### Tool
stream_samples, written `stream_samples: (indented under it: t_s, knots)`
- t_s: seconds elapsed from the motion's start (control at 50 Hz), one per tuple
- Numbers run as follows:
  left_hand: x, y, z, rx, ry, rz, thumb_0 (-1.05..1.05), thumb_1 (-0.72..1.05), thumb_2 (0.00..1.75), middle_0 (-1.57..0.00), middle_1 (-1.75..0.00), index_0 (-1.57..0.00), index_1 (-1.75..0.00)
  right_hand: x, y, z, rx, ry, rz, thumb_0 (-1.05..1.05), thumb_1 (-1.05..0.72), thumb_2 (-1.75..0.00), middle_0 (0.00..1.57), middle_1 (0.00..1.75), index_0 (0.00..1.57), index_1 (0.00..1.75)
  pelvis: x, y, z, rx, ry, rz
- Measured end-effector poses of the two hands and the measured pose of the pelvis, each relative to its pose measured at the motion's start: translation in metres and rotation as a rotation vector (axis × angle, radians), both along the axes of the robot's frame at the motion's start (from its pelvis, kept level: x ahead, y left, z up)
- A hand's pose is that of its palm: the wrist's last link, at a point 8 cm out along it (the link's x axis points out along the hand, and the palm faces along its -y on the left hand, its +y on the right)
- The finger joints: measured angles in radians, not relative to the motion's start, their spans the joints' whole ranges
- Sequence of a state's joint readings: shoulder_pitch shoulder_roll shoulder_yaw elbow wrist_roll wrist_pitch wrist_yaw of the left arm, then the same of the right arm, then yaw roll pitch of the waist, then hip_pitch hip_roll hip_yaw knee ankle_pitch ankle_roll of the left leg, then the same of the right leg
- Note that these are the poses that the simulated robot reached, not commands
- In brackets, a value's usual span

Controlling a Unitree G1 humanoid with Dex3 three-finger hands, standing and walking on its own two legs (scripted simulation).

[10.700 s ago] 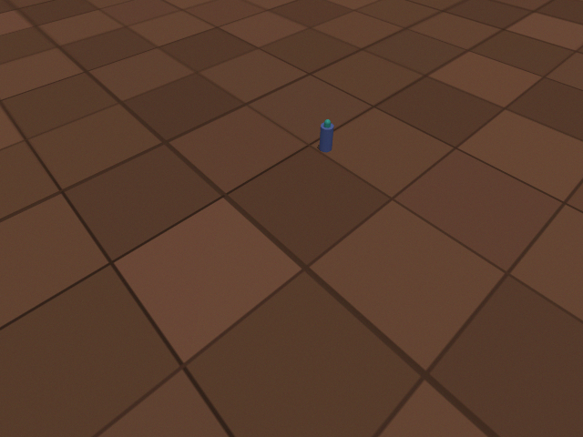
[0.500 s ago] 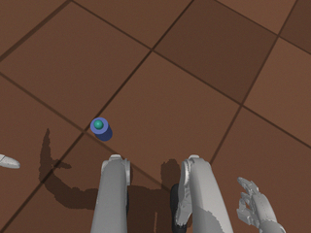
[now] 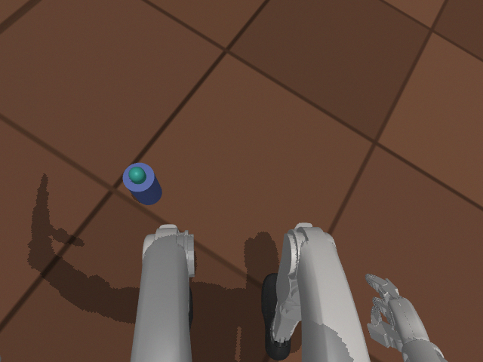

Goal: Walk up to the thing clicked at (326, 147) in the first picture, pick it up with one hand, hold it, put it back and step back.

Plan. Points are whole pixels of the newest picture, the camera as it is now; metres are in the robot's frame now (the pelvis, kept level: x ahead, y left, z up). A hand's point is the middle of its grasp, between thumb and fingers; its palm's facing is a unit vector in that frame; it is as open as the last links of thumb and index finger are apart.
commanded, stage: go down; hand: left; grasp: from the side
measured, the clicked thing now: (143, 183) +0.45 +0.23 -0.33
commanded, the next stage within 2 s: approach in 0.56 s
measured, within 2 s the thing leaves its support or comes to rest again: neither
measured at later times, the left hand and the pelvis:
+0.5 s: hand out of the picture +0.37 +0.41 -0.03, palm faces +0.16 -0.98 -0.09, open 17.6 cm; pelvis -0.01 +0.00 -0.04, yaw -1 degrees
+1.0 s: hand (22, 180) +0.39 +0.39 -0.12, palm faces +0.16 -0.99 +0.02, open 17.6 cm; pelvis -0.01 +0.00 -0.08, yaw -3 degrees
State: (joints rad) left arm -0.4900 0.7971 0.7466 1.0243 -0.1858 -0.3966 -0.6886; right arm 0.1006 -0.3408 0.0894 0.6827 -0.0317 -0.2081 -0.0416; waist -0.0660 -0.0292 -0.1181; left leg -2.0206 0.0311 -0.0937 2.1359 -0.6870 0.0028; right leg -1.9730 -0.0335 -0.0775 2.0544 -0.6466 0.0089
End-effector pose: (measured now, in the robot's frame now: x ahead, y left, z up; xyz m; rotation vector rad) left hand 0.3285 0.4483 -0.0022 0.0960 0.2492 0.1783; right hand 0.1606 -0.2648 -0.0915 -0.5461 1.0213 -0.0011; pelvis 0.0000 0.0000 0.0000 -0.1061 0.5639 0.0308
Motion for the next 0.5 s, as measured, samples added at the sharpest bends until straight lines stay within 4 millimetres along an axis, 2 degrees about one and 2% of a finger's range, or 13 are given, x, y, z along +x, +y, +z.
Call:
stream_samples:
  t_s: [0.14,0.32,0.5]
  knots:
    - [0.007,0.002,-0.007,-0.004,-0.023,-0.01,-0.02,-0.53,0.06,-0.05,-0.05,-0.04,-0.05,-0.005,-0.003,-0.013,-0.008,0.01,0.003,0.01,-0.92,-0.91,0.21,0.3,0.2,0.3,-0.001,0.0,-0.014,-0.003,-0.005,-0.003]
    - [0.007,0.008,-0.011,-0.011,-0.049,0.0,-0.02,-0.54,0.06,-0.05,-0.05,-0.04,-0.06,-0.012,-0.007,-0.025,-0.016,0.026,0.006,0.01,-0.93,-0.91,0.21,0.3,0.2,0.3,-0.004,-0.001,-0.027,-0.002,-0.015,-0.004]
    - [0.009,0.011,-0.02,-0.016,-0.065,-0.012,-0.02,-0.56,0.07,-0.05,-0.05,-0.04,-0.06,-0.018,-0.007,-0.03,-0.028,0.033,0.014,0.01,-0.92,-0.91,0.21,0.3,0.2,0.3,-0.008,0.0,-0.037,-0.009,-0.029,-0.007]
